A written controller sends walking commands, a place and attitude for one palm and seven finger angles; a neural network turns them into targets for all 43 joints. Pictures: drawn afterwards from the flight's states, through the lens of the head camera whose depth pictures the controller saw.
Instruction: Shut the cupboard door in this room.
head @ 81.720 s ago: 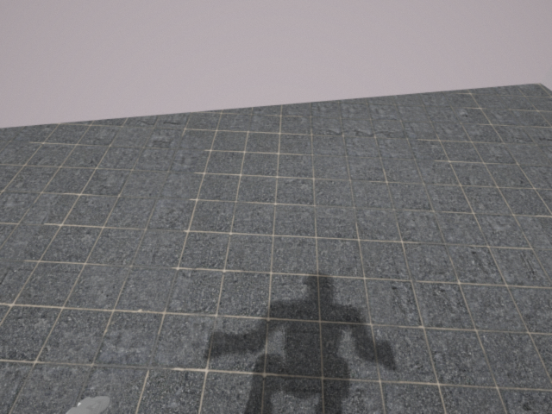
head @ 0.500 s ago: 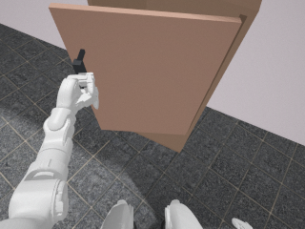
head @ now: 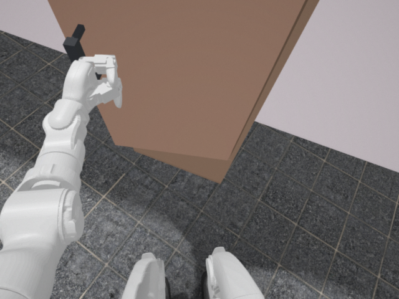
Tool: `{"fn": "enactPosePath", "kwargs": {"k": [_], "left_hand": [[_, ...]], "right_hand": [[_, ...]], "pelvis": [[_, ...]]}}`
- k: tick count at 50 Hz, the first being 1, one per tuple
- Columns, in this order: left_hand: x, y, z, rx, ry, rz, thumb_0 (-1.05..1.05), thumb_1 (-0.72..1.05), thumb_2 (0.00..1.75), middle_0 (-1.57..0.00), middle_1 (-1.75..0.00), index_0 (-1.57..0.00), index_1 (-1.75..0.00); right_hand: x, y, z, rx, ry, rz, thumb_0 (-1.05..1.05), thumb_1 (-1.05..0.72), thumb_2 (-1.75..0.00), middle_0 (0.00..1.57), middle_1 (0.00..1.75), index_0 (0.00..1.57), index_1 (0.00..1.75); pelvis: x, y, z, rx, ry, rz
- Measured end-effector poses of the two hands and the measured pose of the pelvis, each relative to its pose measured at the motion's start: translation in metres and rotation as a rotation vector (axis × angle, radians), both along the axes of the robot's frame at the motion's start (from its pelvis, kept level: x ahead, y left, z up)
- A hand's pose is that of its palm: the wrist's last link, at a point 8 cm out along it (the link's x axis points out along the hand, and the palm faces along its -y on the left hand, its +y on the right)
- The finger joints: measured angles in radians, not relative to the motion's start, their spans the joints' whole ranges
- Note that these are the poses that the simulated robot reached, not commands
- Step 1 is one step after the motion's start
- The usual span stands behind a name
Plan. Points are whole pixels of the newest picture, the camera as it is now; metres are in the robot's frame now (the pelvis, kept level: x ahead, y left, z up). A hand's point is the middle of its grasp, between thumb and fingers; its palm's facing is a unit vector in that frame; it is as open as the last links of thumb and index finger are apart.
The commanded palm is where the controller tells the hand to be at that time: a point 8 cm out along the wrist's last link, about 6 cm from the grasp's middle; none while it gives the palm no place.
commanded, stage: push the door shut along its arc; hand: left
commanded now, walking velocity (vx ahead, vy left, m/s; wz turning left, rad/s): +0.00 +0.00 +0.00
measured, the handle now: (86, 62) +0.58 +0.18 +0.07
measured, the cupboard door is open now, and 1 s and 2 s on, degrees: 14 0 0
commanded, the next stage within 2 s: pull the fist back off the door in 0.90 s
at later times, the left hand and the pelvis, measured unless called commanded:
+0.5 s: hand (136, 67) +0.56 +0.08 +0.08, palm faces -0.37 -0.93 -0.03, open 3.0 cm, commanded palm +0.56 +0.12 +0.07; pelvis +0.00 -0.01 -0.02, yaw -1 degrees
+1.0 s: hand (152, 53) +0.60 +0.05 +0.08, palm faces -0.45 -0.89 -0.03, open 3.2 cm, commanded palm +0.62 +0.06 +0.07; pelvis +0.00 -0.01 -0.04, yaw -2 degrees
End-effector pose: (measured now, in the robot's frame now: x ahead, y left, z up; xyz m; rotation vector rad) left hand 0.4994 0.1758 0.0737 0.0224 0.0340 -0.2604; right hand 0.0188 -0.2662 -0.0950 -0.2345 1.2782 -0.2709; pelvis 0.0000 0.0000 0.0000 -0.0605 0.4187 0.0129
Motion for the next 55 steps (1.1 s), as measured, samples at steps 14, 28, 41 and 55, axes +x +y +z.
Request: {"fn": "enactPosePath", "kwargs": {"k": [14,28,41,55], "left_hand": [[0.031,-0.024,0.003,0.010,0.022,-0.084,0.01,0.90,0.90,-1.30,-1.50,-1.30,-1.50],[0.061,-0.038,0.007,0.020,0.027,-0.122,0.00,0.90,0.92,-1.30,-1.50,-1.30,-1.50],[0.083,-0.050,0.007,0.023,0.044,-0.165,0.00,0.94,0.95,-1.30,-1.50,-1.30,-1.50],[0.098,-0.066,-0.003,-0.081,0.055,-0.009,-0.02,0.80,0.96,-1.30,-1.50,-1.30,-1.50]], "right_hand": [[-0.023,0.001,-0.008,0.006,0.062,-0.038,0.00,-0.91,-0.89,0.20,0.30,0.20,0.30],[-0.044,-0.002,-0.012,-0.009,0.111,-0.070,0.00,-0.91,-0.89,0.20,0.30,0.20,0.30],[-0.051,-0.006,-0.014,-0.051,0.135,-0.064,0.00,-0.91,-0.89,0.20,0.30,0.20,0.30],[-0.069,0.010,-0.021,-0.011,0.191,-0.046,0.00,-0.91,-0.89,0.20,0.30,0.20,0.30]], "pelvis": [[0.000,-0.003,-0.008,-0.006,0.039,-0.009],[0.001,-0.009,-0.018,-0.008,0.080,-0.017],[0.000,-0.010,-0.027,-0.022,0.117,-0.009],[-0.001,-0.008,-0.038,-0.029,0.161,-0.013]]}}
